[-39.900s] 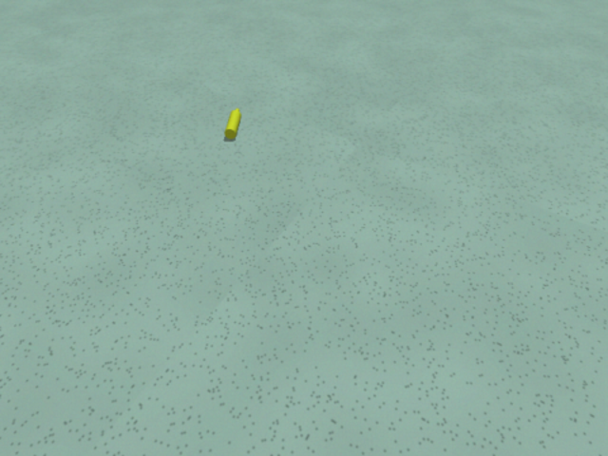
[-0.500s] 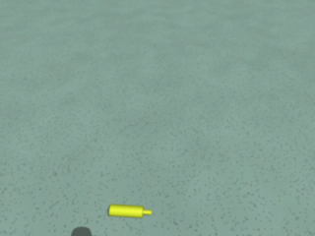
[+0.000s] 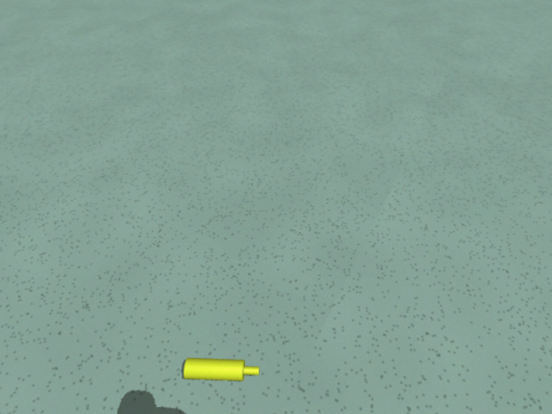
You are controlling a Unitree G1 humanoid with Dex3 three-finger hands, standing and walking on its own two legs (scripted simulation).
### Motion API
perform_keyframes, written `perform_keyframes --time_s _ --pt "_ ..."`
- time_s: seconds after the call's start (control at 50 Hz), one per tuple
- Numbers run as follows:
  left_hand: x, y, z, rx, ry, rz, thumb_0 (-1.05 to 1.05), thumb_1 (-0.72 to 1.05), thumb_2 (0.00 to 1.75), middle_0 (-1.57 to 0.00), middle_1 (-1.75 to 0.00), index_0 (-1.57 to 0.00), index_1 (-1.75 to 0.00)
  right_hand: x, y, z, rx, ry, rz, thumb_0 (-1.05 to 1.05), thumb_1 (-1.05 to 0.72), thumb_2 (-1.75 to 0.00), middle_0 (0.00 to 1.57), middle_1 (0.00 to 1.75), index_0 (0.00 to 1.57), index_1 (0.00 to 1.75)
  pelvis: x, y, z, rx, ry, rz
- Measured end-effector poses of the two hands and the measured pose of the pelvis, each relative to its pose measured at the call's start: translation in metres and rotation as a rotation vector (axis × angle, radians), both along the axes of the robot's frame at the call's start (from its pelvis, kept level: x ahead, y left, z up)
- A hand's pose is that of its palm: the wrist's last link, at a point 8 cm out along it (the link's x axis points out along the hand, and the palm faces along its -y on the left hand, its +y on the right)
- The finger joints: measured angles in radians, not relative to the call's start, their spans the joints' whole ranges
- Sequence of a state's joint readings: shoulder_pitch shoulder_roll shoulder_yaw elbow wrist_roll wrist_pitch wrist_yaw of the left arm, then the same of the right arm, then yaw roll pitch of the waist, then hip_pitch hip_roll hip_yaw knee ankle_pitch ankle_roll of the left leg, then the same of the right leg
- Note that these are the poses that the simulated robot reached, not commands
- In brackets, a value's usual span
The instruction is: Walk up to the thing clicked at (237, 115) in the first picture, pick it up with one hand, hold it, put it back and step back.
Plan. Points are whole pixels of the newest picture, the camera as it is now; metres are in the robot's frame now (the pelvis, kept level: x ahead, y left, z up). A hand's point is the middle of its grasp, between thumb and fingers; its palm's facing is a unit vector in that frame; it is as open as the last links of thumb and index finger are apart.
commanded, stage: stand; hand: left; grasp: from above
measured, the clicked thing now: (222, 369) +0.41 +0.20 -0.75
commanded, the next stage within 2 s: step back in 1.16 s
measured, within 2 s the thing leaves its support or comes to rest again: neither
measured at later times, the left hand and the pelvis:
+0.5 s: hand out of the picture +0.08 +0.24 -0.16, palm faces +0.01 -0.95 -0.32, open 7.4 cm; pelvis +0.01 +0.00 +0.00, yaw +0 degrees
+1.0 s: hand out of the picture +0.09 +0.25 -0.16, palm faces -0.01 -0.94 -0.34, open 7.4 cm; pelvis +0.02 +0.00 +0.00, yaw -1 degrees
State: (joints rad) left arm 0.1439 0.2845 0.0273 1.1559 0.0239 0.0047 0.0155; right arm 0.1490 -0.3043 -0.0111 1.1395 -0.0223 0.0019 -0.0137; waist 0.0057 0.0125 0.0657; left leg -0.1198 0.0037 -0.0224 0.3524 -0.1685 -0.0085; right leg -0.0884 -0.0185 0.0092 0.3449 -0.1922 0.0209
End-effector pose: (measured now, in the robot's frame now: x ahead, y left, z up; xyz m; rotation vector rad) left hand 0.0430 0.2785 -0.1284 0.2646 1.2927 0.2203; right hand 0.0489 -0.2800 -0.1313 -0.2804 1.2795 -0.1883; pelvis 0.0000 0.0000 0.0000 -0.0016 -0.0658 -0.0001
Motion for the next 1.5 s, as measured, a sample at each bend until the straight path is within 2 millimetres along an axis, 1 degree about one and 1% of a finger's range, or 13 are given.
perform_keyframes --time_s 0.14,0.32,0.64,0.86,1.16,1.2,1.26,1.36,1.44,1.5 --pt "0.011 -0.002 0.000 -0.007 -0.005 -0.004 0.01 0.91 0.90 -0.20 -0.30 -0.20 -0.30 0.008 0.005 -0.001 0.010 -0.002 0.000 0.00 -0.90 -0.89 0.20 0.30 0.20 0.30 0.006 0.001 0.001 0.000 0.005 -0.003" --pt "0.021 -0.001 0.001 -0.007 -0.016 -0.009 0.01 0.91 0.90 -0.20 -0.30 -0.20 -0.30 0.017 0.007 0.000 0.009 -0.013 0.002 0.00 -0.90 -0.89 0.20 0.30 0.21 0.30 0.011 0.003 0.001 0.002 0.012 -0.004" --pt "0.033 0.015 0.007 0.023 -0.040 -0.020 0.01 0.91 0.90 -0.20 -0.30 -0.20 -0.30 0.030 -0.006 0.008 -0.025 -0.040 0.007 0.00 -0.90 -0.89 0.20 0.30 0.21 0.30 0.013 0.004 0.001 0.002 0.015 -0.005" --pt "0.037 0.016 0.008 0.026 -0.043 -0.032 0.01 0.91 0.90 -0.20 -0.30 -0.20 -0.30 0.032 -0.010 0.009 -0.027 -0.041 0.008 0.00 -0.90 -0.89 0.20 0.30 0.21 0.30 0.015 0.003 0.001 0.002 0.017 -0.008" --pt "0.039 0.014 0.008 0.020 -0.038 -0.042 0.01 0.91 0.90 -0.20 -0.30 -0.20 -0.30 0.029 -0.011 0.008 -0.022 -0.027 0.009 0.00 -0.90 -0.89 0.20 0.30 0.21 0.30 0.017 0.001 0.002 0.003 0.022 -0.009" --pt "0.040 0.016 0.008 0.022 -0.041 -0.035 0.01 0.91 0.90 -0.20 -0.30 -0.20 -0.30 0.029 -0.012 0.008 -0.019 -0.026 -0.001 0.00 -0.90 -0.89 0.20 0.30 0.21 0.30 0.014 0.001 0.000 0.003 0.030 -0.010" --pt "0.041 0.022 0.006 0.044 -0.045 -0.041 0.01 0.91 0.90 -0.20 -0.30 -0.20 -0.30 0.030 -0.019 0.007 -0.024 -0.038 -0.012 0.00 -0.90 -0.89 0.20 0.30 0.21 0.30 0.004 -0.001 -0.004 0.007 0.036 -0.012" --pt "0.041 0.028 0.006 0.093 -0.066 -0.075 0.01 0.91 0.90 -0.20 -0.30 -0.20 -0.30 0.028 -0.037 0.002 -0.046 -0.067 -0.015 0.00 -0.90 -0.89 0.20 0.30 0.21 0.30 -0.016 -0.008 -0.014 0.016 0.038 -0.015" --pt "0.033 0.026 0.005 0.115 -0.090 -0.098 0.01 0.91 0.90 -0.20 -0.30 -0.20 -0.30 0.023 -0.053 -0.006 -0.066 -0.090 -0.009 0.00 -0.90 -0.89 0.20 0.30 0.21 0.30 -0.033 -0.013 -0.024 0.010 0.030 -0.008" --pt "0.022 0.025 0.007 0.117 -0.098 -0.115 0.01 0.91 0.90 -0.20 -0.30 -0.20 -0.30 0.014 -0.053 -0.004 -0.075 -0.088 0.000 0.00 -0.90 -0.89 0.20 0.30 0.20 0.30 -0.046 -0.009 -0.023 0.025 0.027 -0.010"
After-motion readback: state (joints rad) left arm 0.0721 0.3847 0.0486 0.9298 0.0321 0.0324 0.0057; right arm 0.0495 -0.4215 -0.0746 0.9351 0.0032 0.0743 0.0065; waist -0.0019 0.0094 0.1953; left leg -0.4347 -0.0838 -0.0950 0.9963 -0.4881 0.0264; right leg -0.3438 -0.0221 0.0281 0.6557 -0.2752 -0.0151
